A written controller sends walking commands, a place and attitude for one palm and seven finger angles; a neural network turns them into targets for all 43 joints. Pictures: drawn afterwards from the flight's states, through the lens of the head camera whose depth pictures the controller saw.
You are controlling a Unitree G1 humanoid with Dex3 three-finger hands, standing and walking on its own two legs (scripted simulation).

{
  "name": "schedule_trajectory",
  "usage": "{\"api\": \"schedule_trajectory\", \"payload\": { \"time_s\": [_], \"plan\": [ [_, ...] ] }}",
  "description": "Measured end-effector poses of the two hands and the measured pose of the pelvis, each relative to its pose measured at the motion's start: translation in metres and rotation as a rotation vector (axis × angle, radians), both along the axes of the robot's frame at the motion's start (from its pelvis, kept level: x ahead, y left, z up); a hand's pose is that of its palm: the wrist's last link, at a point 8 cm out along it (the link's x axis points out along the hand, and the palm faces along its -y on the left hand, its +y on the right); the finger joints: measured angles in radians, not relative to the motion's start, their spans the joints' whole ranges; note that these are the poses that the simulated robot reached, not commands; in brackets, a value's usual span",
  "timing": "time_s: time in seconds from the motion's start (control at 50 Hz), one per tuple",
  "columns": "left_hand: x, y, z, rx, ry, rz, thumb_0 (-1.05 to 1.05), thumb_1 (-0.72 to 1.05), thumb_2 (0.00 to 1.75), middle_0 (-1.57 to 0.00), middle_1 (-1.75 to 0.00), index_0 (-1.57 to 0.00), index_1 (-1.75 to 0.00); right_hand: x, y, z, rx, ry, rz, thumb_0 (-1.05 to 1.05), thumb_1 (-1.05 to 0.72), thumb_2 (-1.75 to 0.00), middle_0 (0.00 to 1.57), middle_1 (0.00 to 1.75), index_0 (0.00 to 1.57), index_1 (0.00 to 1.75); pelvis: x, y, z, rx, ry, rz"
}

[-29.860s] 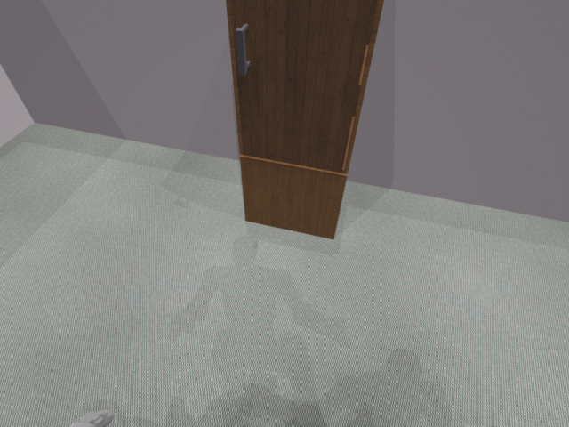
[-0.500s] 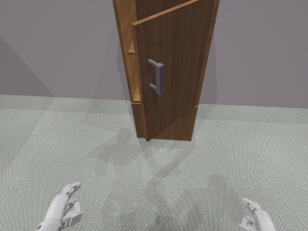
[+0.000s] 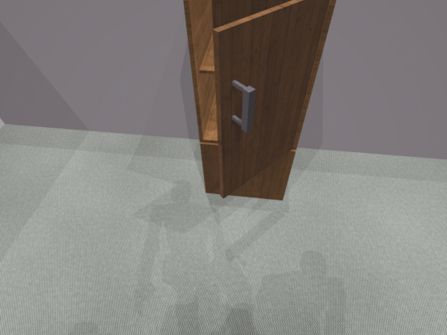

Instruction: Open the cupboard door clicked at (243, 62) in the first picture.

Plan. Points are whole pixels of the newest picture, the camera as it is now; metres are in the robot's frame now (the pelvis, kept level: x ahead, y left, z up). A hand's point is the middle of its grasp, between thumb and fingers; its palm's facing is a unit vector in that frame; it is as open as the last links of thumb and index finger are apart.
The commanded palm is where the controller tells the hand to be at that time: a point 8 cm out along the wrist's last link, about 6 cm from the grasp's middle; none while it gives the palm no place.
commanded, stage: let the arm hang, fingers relaxed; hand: left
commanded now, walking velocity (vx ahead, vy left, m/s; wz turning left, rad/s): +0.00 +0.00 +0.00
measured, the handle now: (242, 106) +0.62 -0.01 +0.06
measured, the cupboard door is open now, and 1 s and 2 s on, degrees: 48 48 48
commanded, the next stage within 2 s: look to check the result in 0.42 s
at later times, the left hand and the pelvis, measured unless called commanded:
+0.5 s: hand out of the picture +0.00 +0.17 -0.17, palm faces +0.04 -0.98 -0.19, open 7.3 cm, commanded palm none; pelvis +0.01 +0.00 +0.00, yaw +0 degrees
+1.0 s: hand out of the picture +0.02 +0.15 -0.17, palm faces +0.04 -0.98 -0.18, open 7.4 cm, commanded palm none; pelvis +0.03 -0.01 +0.00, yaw +0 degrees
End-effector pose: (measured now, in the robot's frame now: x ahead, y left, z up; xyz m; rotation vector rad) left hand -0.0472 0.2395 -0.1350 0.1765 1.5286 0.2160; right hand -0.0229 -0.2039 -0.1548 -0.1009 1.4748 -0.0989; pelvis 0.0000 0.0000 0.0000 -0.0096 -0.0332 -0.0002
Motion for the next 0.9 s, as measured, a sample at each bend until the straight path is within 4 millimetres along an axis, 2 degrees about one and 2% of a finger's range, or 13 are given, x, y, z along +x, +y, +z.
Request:
{"api": "schedule_trajectory", "payload": {
  "time_s": [0.12, 0.26, 0.62, 0.9],
  "plan": [
    [0.024, -0.010, -0.006, -0.030, -0.067, -0.015, 0.00, 0.91, 0.90, -0.20, -0.30, -0.20, -0.30, -0.007, 0.007, 0.000, 0.003, 0.001, -0.020, 0.01, -0.91, -0.90, 0.20, 0.30, 0.20, 0.30, 0.000, 0.003, 0.000, 0.006, 0.001, -0.005],
    [0.049, -0.024, -0.011, -0.067, -0.129, -0.032, 0.01, 0.91, 0.90, -0.20, -0.30, -0.20, -0.30, -0.004, 0.005, 0.003, -0.013, -0.016, -0.032, 0.00, -0.91, -0.90, 0.20, 0.30, 0.20, 0.30, 0.003, 0.003, 0.000, 0.009, 0.003, -0.007],
    [0.042, -0.026, -0.007, -0.051, -0.076, -0.007, 0.00, 0.91, 0.90, -0.20, -0.30, -0.20, -0.30, 0.022, -0.005, 0.003, -0.018, -0.032, -0.018, 0.00, -0.91, -0.90, 0.20, 0.30, 0.20, 0.30, 0.016, -0.003, 0.002, 0.011, 0.007, -0.004],
    [0.057, -0.037, -0.007, -0.062, -0.089, -0.009, 0.00, 0.91, 0.90, -0.20, -0.30, -0.20, -0.30, 0.038, -0.016, 0.004, -0.028, -0.035, -0.004, 0.01, -0.91, -0.90, 0.20, 0.30, 0.20, 0.30, 0.026, -0.010, 0.002, 0.012, 0.007, 0.000]
  ]
}}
